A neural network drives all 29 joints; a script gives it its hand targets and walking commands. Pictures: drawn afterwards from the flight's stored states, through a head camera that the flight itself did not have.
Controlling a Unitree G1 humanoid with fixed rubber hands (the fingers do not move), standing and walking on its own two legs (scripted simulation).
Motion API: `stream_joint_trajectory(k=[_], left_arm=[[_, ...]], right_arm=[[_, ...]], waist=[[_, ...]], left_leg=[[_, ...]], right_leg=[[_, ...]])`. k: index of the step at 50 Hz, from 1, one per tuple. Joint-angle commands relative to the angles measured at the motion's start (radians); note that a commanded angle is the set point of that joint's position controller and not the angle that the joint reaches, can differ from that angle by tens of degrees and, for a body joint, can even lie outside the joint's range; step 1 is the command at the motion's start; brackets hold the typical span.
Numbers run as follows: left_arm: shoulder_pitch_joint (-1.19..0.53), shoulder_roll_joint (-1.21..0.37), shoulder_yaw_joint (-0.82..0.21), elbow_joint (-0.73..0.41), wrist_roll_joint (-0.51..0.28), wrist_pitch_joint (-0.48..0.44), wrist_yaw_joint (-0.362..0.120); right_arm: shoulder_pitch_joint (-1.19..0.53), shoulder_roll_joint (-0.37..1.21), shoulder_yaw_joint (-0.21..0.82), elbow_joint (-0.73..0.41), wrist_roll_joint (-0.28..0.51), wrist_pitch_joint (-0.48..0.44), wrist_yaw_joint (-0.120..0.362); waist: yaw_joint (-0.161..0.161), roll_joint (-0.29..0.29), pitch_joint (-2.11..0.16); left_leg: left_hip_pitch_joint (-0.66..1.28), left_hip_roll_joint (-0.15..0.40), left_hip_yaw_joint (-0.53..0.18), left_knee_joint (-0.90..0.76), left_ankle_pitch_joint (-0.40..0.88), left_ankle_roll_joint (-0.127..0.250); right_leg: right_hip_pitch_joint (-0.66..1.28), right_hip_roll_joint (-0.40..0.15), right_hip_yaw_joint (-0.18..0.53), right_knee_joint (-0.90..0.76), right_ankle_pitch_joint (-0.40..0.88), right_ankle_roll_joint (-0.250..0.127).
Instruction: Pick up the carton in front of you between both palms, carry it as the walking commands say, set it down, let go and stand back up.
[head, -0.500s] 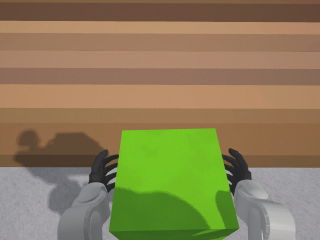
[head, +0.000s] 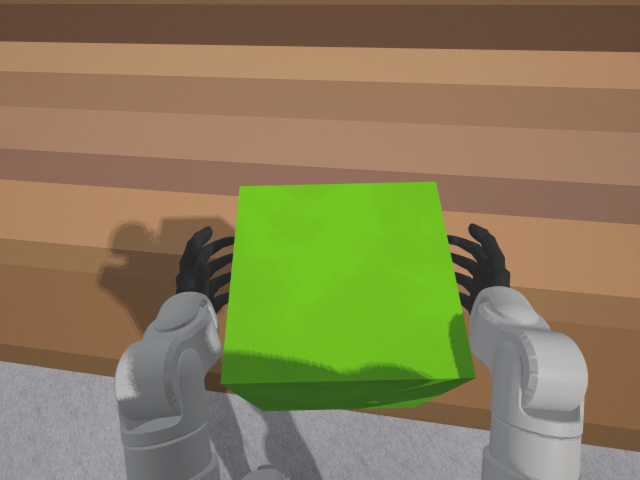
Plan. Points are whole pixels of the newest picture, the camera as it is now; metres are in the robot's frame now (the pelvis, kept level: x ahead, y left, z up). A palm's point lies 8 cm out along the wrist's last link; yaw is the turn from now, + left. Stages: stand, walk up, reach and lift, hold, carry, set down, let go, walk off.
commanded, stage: carry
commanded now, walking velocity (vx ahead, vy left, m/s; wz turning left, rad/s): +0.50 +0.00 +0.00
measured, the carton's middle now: (338, 311) +0.31 +0.01 +0.07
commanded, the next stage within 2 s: none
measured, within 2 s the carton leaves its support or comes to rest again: neither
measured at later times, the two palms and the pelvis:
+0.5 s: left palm (245, 131) +0.68 +0.18 +0.09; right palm (413, 129) +0.66 -0.13 +0.10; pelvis +0.32 +0.04 -0.01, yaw -1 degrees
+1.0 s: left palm out of the picture +1.02 +0.15 +0.30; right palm out of the picture +1.04 -0.15 +0.28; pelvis +0.69 -0.03 +0.15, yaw +1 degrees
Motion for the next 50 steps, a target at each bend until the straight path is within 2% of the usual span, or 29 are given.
stream_joint_trajectory(k=[1,6,8,9,10,11,12,14,15,21,22,25,27,29,30,31,32,33,34,35,36,37,39,41,43,46,47,49,50], left_arm=[[-0.468,-0.452,-0.486,0.036,-0.136,-0.008,0.015],[-0.646,-0.523,-0.447,0.176,-0.102,-0.035,0.025],[-0.726,-0.565,-0.442,0.211,-0.1,-0.05,0.027],[-0.766,-0.575,-0.438,0.226,-0.099,-0.057,0.029],[-0.806,-0.586,-0.433,0.241,-0.094,-0.064,0.032],[-0.77,-0.616,-0.416,0.266,-0.102,-0.067,0.032],[-0.824,-0.613,-0.413,0.251,-0.1,-0.078,0.037],[-0.884,-0.672,-0.403,0.245,-0.102,-0.096,0.037],[-0.881,-0.691,-0.4,0.244,-0.099,-0.109,0.033],[-0.796,-0.667,-0.432,0.176,-0.078,-0.158,0.025],[-0.79,-0.658,-0.442,0.15,-0.083,-0.158,0.023],[-0.769,-0.614,-0.467,0.084,-0.109,-0.144,0.022],[-0.749,-0.599,-0.471,0.075,-0.117,-0.126,0.024],[-0.72,-0.559,-0.452,0.086,-0.097,-0.111,0.026],[-0.705,-0.552,-0.441,0.114,-0.08,-0.103,0.027],[-0.696,-0.552,-0.44,0.127,-0.077,-0.098,0.029],[-0.71,-0.55,-0.445,0.143,-0.076,-0.096,0.032],[-0.701,-0.566,-0.47,0.132,-0.099,-0.093,0.026],[-0.735,-0.597,-0.494,0.114,-0.126,-0.094,0.017],[-0.747,-0.628,-0.519,0.106,-0.142,-0.101,0.006],[-0.781,-0.635,-0.542,0.108,-0.155,-0.11,0.001],[-0.742,-0.671,-0.587,0.138,-0.208,-0.111,-0.008],[-0.866,-0.759,-0.644,0.072,-0.265,-0.127,-0.028],[-0.928,-0.815,-0.672,0.091,-0.307,-0.128,-0.059],[-0.917,-0.82,-0.67,0.129,-0.302,-0.125,-0.076],[-0.869,-0.785,-0.618,0.187,-0.243,-0.106,-0.073],[-0.857,-0.757,-0.594,0.199,-0.233,-0.095,-0.068],[-0.811,-0.69,-0.527,0.233,-0.205,-0.072,-0.051],[-0.793,-0.658,-0.495,0.244,-0.19,-0.06,-0.043]], right_arm=[[-0.509,0.46,0.473,0.039,0.116,-0.029,-0.01],[-0.697,0.523,0.436,0.166,0.121,-0.051,0.0],[-0.741,0.539,0.411,0.228,0.116,-0.068,0.003],[-0.751,0.546,0.397,0.256,0.11,-0.078,0.004],[-0.746,0.549,0.381,0.281,0.107,-0.085,0.005],[-0.816,0.543,0.394,0.282,0.121,-0.096,-0.001],[-0.827,0.6,0.417,0.281,0.15,-0.104,0.002],[-0.925,0.689,0.47,0.217,0.207,-0.132,0.023],[-0.955,0.713,0.491,0.188,0.224,-0.145,0.031],[-0.895,0.7,0.531,0.096,0.235,-0.19,0.044],[-0.876,0.678,0.531,0.081,0.236,-0.192,0.043],[-0.799,0.623,0.536,0.056,0.225,-0.178,0.035],[-0.775,0.602,0.537,0.058,0.223,-0.161,0.032],[-0.764,0.593,0.538,0.056,0.223,-0.146,0.036],[-0.751,0.595,0.533,0.061,0.225,-0.139,0.039],[-0.786,0.592,0.543,0.048,0.236,-0.136,0.044],[-0.782,0.584,0.527,0.061,0.227,-0.13,0.044],[-0.78,0.569,0.518,0.057,0.224,-0.129,0.044],[-0.798,0.568,0.506,0.046,0.213,-0.131,0.042],[-0.82,0.58,0.491,0.035,0.193,-0.133,0.039],[-0.749,0.61,0.469,0.057,0.147,-0.138,0.037],[-0.698,0.571,0.416,0.105,0.117,-0.139,0.026],[-0.701,0.6,0.372,0.117,0.076,-0.154,0.02],[-0.756,0.614,0.353,0.145,0.045,-0.153,0.028],[-0.751,0.627,0.371,0.189,0.025,-0.152,0.033],[-0.753,0.635,0.403,0.225,0.019,-0.134,0.036],[-0.76,0.631,0.412,0.226,0.023,-0.124,0.035],[-0.784,0.603,0.418,0.234,0.04,-0.095,0.021],[-0.797,0.585,0.411,0.238,0.045,-0.079,0.011]], waist=[[0.003,-0.115,-0.112],[-0.007,-0.162,-0.101],[-0.1,-0.136,-0.232],[-0.153,-0.034,-0.31],[-0.169,0.128,-0.331],[-0.118,0.405,-0.435],[-0.115,0.309,-0.446],[-0.119,0.109,-0.403],[-0.117,0.086,-0.414],[-0.115,0.077,-0.447],[-0.132,0.137,-0.45],[-0.192,0.138,-0.374],[-0.205,0.075,-0.274],[-0.143,0.051,-0.174],[-0.081,0.007,-0.177],[-0.057,0.017,-0.127],[-0.015,0.13,-0.233],[0.071,0.247,-0.351],[0.212,0.303,-0.487],[0.274,0.133,-0.556],[0.121,-0.36,-0.651],[0.083,-0.254,-0.772],[0.048,-0.062,-0.614],[0.029,0.009,-0.407],[0.031,0.049,-0.351],[0.053,0.046,-0.278],[0.067,-0.034,-0.275],[0.077,-0.062,-0.236],[0.053,-0.046,-0.188]], left_leg=[[-0.035,-0.025,0.052,-0.128,0.079,-0.003],[0.088,-0.069,0.084,-0.285,0.103,0.029],[0.387,-0.148,0.156,-0.311,0.084,0.039],[0.587,-0.151,0.148,-0.355,0.051,0.024],[0.724,0.048,-0.15,-0.355,0.066,0.029],[0.937,0.254,-0.621,-0.501,0.018,0.187],[0.936,0.245,-0.603,-0.526,-0.041,0.208],[0.839,0.199,-0.445,-0.46,0.148,0.195],[0.823,0.189,-0.399,-0.449,0.238,0.194],[0.942,0.163,-0.271,-0.369,0.456,0.193],[0.977,0.166,-0.278,-0.375,0.45,0.219],[1.15,0.246,-0.379,-0.402,0.473,0.279],[1.211,0.262,-0.391,-0.438,0.442,0.255],[1.027,0.177,-0.251,-0.55,0.299,0.179],[0.835,0.123,-0.131,-0.655,0.422,0.157],[0.614,0.056,-0.018,-0.742,0.596,0.14],[0.474,0.031,0.073,-0.637,1.301,0.168],[0.466,0.048,0.066,-0.428,1.649,0.162],[0.537,0.083,0.08,-0.131,1.762,0.133],[0.496,-0.005,0.053,0.302,1.348,0.083],[0.169,-0.283,-0.053,0.767,-0.108,-0.045],[0.126,-0.29,-0.298,1.021,-0.094,-0.012],[-0.025,-0.223,-0.256,1.093,-0.076,0.037],[-0.206,-0.17,-0.224,1.067,-0.117,0.064],[-0.297,-0.127,-0.152,0.993,-0.117,0.075],[-0.423,-0.096,-0.036,0.931,-0.219,0.081],[-0.545,-0.116,0.005,1.087,-0.265,0.099],[-0.823,-0.097,0.009,1.271,-0.378,0.124],[-0.818,-0.083,0.042,1.165,-0.374,0.122]], right_leg=[[0.143,-0.22,0.152,-0.137,0.219,-0.108],[0.193,-0.201,0.092,-0.025,0.446,-0.067],[0.141,-0.151,0.006,0.255,0.644,-0.025],[0.047,-0.097,-0.007,0.488,0.534,-0.001],[-0.143,-0.053,0.048,0.727,0.236,0.023],[-0.456,0.096,0.133,0.985,-0.232,0.047],[-0.526,0.037,0.244,1.087,-0.218,0.017],[-0.585,-0.015,0.249,1.112,-0.142,-0.008],[-0.601,-0.025,0.241,1.109,-0.117,-0.01],[-0.86,-0.047,0.189,1.193,-0.084,-0.003],[-0.931,-0.03,0.164,1.298,-0.12,-0.013],[-1.291,-0.031,0.149,1.673,-0.305,-0.043],[-1.502,-0.048,0.205,1.806,-0.451,-0.057],[-1.374,-0.074,0.169,1.599,-0.443,-0.058],[-1.114,-0.096,0.109,1.345,-0.357,-0.067],[-0.812,-0.059,0.044,1.048,-0.283,-0.063],[-0.457,0.054,-0.079,0.99,-0.094,-0.082],[-0.214,0.123,-0.093,0.895,-0.036,-0.084],[-0.045,0.15,-0.078,0.753,0.041,-0.067],[0.098,0.15,0.11,0.437,0.15,-0.106],[0.336,-0.224,0.823,0.204,0.943,-0.291],[0.395,-0.244,1.008,0.188,0.932,-0.309],[0.297,-0.236,0.899,0.208,0.489,-0.284],[0.182,-0.205,0.776,0.171,0.176,-0.225],[0.237,-0.194,0.649,0.104,0.166,-0.18],[0.298,-0.208,0.55,0.075,0.487,-0.202],[0.358,-0.226,0.537,0.065,0.53,-0.225],[0.507,-0.242,0.503,0.052,0.452,-0.22],[0.448,-0.214,0.434,0.0,0.321,-0.184]])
